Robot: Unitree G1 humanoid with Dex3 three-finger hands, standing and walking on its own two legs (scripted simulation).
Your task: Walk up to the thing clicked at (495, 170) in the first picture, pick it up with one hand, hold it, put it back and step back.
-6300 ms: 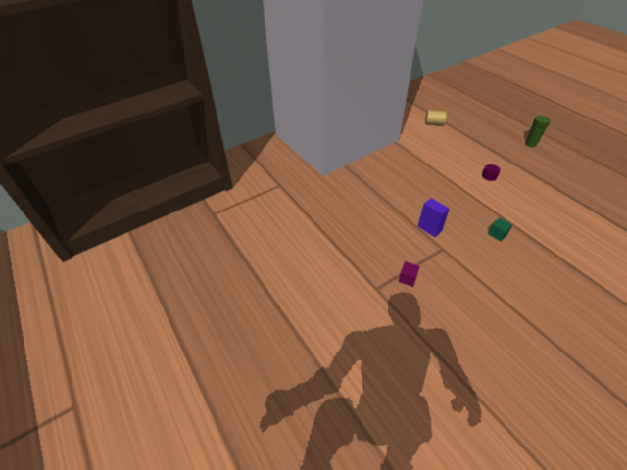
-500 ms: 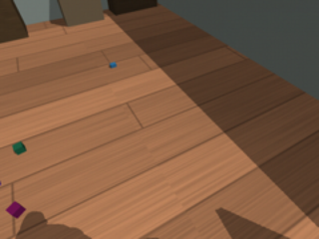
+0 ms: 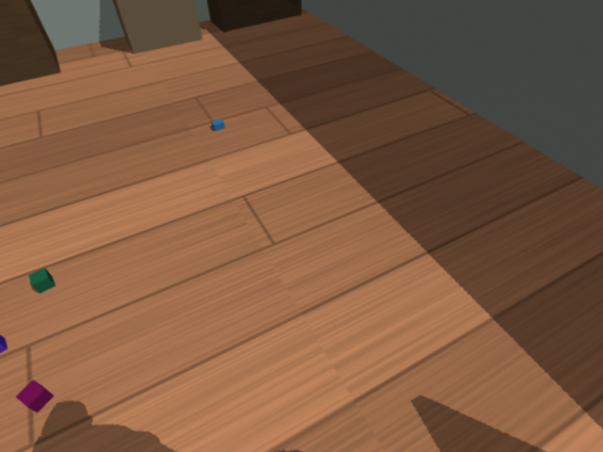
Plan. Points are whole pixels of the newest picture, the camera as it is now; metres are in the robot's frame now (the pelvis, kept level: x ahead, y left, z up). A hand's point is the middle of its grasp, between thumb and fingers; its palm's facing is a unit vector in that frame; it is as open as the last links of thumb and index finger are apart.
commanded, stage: stand
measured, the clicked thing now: out of the picture +1.08 +1.41 -0.76
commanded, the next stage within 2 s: walk up in 0.40 s
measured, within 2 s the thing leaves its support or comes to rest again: neither
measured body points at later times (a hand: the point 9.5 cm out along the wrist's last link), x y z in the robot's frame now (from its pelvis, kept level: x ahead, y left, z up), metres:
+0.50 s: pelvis +0.01 +0.00 +0.00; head +0.01 +0.00 +0.45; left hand +0.08 +0.31 -0.13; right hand +0.07 -0.31 -0.13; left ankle -0.02 +0.12 -0.75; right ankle +0.00 -0.13 -0.73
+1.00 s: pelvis +0.17 -0.07 -0.01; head +0.19 -0.07 +0.44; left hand +0.20 +0.26 -0.12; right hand +0.23 -0.39 -0.13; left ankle +0.28 +0.08 -0.71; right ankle +0.11 -0.17 -0.75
